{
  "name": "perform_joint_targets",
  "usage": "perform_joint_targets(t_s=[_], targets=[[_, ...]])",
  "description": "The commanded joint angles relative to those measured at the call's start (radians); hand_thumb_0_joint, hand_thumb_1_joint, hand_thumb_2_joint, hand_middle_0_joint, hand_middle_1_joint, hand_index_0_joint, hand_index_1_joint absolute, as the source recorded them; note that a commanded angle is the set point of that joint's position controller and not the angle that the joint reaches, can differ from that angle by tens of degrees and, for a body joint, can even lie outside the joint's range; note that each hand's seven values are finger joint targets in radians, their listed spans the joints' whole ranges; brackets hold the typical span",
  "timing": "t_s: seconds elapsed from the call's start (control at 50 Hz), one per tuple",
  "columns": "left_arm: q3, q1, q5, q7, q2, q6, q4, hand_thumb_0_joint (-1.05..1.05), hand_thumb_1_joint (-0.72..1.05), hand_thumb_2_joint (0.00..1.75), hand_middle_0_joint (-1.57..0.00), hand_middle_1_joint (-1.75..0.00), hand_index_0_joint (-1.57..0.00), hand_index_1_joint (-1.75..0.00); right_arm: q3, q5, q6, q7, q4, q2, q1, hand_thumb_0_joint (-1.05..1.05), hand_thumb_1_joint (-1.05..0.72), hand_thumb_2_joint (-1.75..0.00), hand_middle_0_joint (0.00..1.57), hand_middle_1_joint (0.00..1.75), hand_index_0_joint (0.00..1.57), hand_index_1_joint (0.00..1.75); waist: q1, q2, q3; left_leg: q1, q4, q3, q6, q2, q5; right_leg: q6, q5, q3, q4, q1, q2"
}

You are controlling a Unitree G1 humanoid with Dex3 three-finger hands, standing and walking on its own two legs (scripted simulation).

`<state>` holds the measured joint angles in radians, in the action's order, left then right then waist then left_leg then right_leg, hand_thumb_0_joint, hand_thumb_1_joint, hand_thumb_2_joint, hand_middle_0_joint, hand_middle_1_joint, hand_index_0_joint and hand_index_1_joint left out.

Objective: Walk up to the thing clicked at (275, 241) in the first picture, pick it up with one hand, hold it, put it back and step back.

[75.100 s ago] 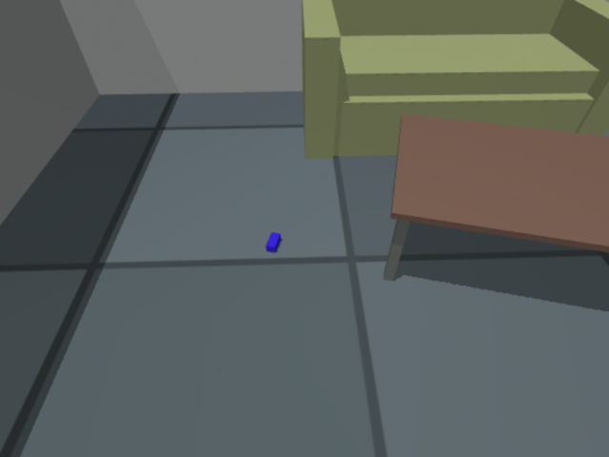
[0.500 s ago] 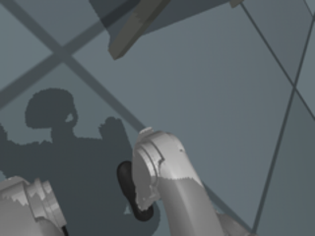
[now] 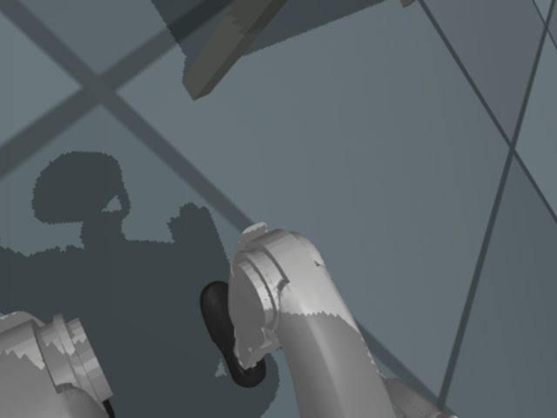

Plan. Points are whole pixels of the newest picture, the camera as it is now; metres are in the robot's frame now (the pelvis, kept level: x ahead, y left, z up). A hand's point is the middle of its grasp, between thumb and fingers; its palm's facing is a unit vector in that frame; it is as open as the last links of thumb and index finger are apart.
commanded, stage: close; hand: left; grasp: from above
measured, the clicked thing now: out of the picture +0.46 +0.39 -0.29
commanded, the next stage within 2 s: none
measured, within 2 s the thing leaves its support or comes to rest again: neither
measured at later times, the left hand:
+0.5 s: hand out of the picture +0.45 +0.37 -0.26, palm faces -0.40 -0.22 -0.89, open 13.8 cm
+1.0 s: hand out of the picture +0.46 +0.37 -0.26, palm faces -0.40 -0.21 -0.89, open 12.7 cm
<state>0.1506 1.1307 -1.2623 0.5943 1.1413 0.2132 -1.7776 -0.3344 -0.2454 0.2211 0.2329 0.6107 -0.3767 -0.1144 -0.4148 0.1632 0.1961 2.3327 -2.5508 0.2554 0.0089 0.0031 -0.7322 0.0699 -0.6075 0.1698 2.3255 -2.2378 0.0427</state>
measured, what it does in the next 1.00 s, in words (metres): stands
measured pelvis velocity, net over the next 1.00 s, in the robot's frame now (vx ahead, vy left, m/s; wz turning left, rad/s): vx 0.00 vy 0.01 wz -0.02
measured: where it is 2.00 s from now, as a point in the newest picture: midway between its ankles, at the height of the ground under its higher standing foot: (177, 397)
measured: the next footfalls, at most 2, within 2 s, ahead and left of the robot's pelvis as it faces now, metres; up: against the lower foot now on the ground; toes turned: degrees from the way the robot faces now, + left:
none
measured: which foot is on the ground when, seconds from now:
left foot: down 0.00-1.00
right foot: down 0.00-1.00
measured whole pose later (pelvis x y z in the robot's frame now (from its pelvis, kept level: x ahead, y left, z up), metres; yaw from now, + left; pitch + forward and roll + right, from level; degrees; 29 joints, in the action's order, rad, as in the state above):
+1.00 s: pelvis +0.00 +0.01 +0.01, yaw -1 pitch +28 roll -17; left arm 0.13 1.16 -1.25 0.58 1.20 0.20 -1.77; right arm -0.39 -0.24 0.21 0.22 0.58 -0.38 -0.10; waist -0.43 0.18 0.22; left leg 2.34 -2.54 0.27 0.02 0.01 -0.73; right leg 0.08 -0.60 0.18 2.29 -2.22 0.05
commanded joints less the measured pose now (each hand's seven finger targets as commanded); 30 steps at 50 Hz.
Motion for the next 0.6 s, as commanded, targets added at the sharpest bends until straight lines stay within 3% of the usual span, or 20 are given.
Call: perform_joint_targets(t_s=[0.0, 0.04, 0.1, 0.16, 0.18, 0.22, 0.32, 0.34, 0.4, 0.42, 0.46, 0.58], targets=[[0.000, 0.216, 0.010, 0.037, 0.229, -0.009, 0.086, 0.00, -0.54, 1.01, -0.08, -0.98, -0.06, -0.99, 0.095, 0.008, 0.000, -0.013, 0.032, -0.339, -0.192, 0.00, -0.90, -0.90, 0.20, 0.30, 0.20, 0.30, -0.055, -0.591, -0.591, -0.492, 0.300, -0.076, -0.011, 0.045, 0.240, -0.080, 0.216, 0.114, -0.161, 0.348, 0.034], [0.005, 0.207, 0.012, 0.038, 0.240, -0.011, 0.083, 0.00, -0.53, 1.00, -0.09, -0.99, -0.07, -1.00, 0.085, 0.006, -0.001, -0.015, 0.031, -0.334, -0.182, 0.00, -0.89, -0.90, 0.20, 0.30, 0.20, 0.30, -0.045, -0.589, -0.614, -0.496, 0.303, -0.074, -0.013, 0.046, 0.251, -0.081, 0.224, 0.116, -0.160, 0.365, 0.036], [-0.018, 0.220, 0.015, 0.033, 0.225, -0.016, 0.100, 0.00, -0.51, 0.98, -0.09, -1.00, -0.08, -1.00, 0.095, 0.006, 0.002, -0.016, 0.017, -0.347, -0.180, 0.00, -0.89, -0.90, 0.20, 0.30, 0.20, 0.30, -0.060, -0.585, -0.605, -0.488, 0.291, -0.088, -0.005, 0.044, 0.250, -0.079, 0.233, 0.107, -0.173, 0.384, 0.040], [0.005, 0.239, 0.026, 0.042, 0.258, -0.013, 0.121, 0.00, -0.50, 0.97, -0.10, -0.98, -0.09, -0.99, 0.082, 0.011, 0.003, -0.018, 0.033, -0.341, -0.187, 0.00, -0.89, -0.90, 0.20, 0.30, 0.20, 0.30, -0.059, -0.604, -0.627, -0.516, 0.292, -0.076, -0.012, 0.052, 0.275, -0.078, 0.245, 0.110, -0.167, 0.380, 0.035], [-0.020, 0.236, 0.026, 0.041, 0.233, -0.013, 0.099, 0.00, -0.51, 0.97, -0.10, -0.99, -0.09, -0.99, 0.087, 0.011, 0.006, -0.019, 0.016, -0.347, -0.173, 0.00, -0.89, -0.90, 0.20, 0.30, 0.20, 0.30, -0.060, -0.594, -0.608, -0.500, 0.293, -0.080, -0.009, 0.046, 0.246, -0.081, 0.224, 0.109, -0.168, 0.379, 0.038], [-0.015, 0.233, 0.026, 0.045, 0.253, -0.013, 0.095, 0.00, -0.50, 0.96, -0.10, -0.99, -0.09, -0.99, 0.086, 0.016, 0.004, -0.023, 0.013, -0.351, -0.167, 0.00, -0.89, -0.90, 0.20, 0.30, 0.20, 0.30, -0.053, -0.584, -0.603, -0.494, 0.302, -0.074, -0.010, 0.048, 0.228, -0.082, 0.211, 0.111, -0.167, 0.373, 0.040], [-0.008, 0.259, 0.017, 0.044, 0.263, -0.015, 0.132, 0.00, -0.46, 0.93, -0.11, -0.98, -0.11, -0.98, 0.076, 0.009, 0.001, -0.022, 0.020, -0.349, -0.175, 0.00, -0.89, -0.90, 0.20, 0.30, 0.20, 0.30, -0.062, -0.646, -0.628, -0.538, 0.297, -0.067, -0.018, 0.055, 0.290, -0.082, 0.257, 0.114, -0.160, 0.368, 0.034], [0.001, 0.221, 0.020, 0.046, 0.266, -0.022, 0.080, 0.00, -0.46, 0.93, -0.11, -0.99, -0.11, -0.98, 0.071, 0.005, -0.002, -0.023, 0.021, -0.348, -0.177, 0.00, -0.89, -0.90, 0.20, 0.30, 0.20, 0.30, -0.061, -0.616, -0.619, -0.530, 0.306, -0.063, -0.018, 0.053, 0.285, -0.082, 0.251, 0.119, -0.159, 0.378, 0.036], [-0.015, 0.227, 0.025, 0.035, 0.246, -0.023, 0.079, 0.00, -0.43, 0.92, -0.14, -0.97, -0.14, -0.96, 0.057, 0.006, -0.003, -0.021, 0.027, -0.338, -0.182, 0.00, -0.89, -0.90, 0.20, 0.30, 0.20, 0.30, -0.078, -0.600, -0.587, -0.506, 0.295, -0.065, -0.014, 0.055, 0.284, -0.077, 0.253, 0.118, -0.169, 0.370, 0.036], [-0.025, 0.237, 0.034, 0.032, 0.247, -0.019, 0.080, 0.00, -0.43, 0.91, -0.14, -0.96, -0.14, -0.96, 0.072, 0.009, -0.003, -0.025, 0.019, -0.355, -0.169, 0.00, -0.89, -0.90, 0.20, 0.30, 0.20, 0.30, -0.075, -0.609, -0.576, -0.492, 0.305, -0.068, -0.014, 0.052, 0.247, -0.082, 0.224, 0.115, -0.171, 0.371, 0.038], [-0.008, 0.226, 0.029, 0.023, 0.280, -0.018, 0.104, 0.00, -0.41, 0.90, -0.15, -0.96, -0.15, -0.95, 0.058, 0.010, -0.004, -0.024, 0.019, -0.346, -0.178, 0.00, -0.89, -0.90, 0.20, 0.30, 0.20, 0.30, -0.068, -0.611, -0.582, -0.504, 0.306, -0.064, -0.014, 0.056, 0.258, -0.079, 0.229, 0.116, -0.174, 0.369, 0.035], [-0.016, 0.218, 0.030, 0.015, 0.266, 0.002, 0.112, 0.00, -0.36, 0.86, -0.17, -0.95, -0.18, -0.94, 0.043, 0.006, -0.012, -0.020, 0.019, -0.337, -0.168, 0.00, -0.89, -0.90, 0.20, 0.30, 0.20, 0.30, -0.071, -0.625, -0.592, -0.538, 0.307, -0.043, -0.022, 0.063, 0.295, -0.077, 0.245, 0.127, -0.157, 0.350, 0.031]])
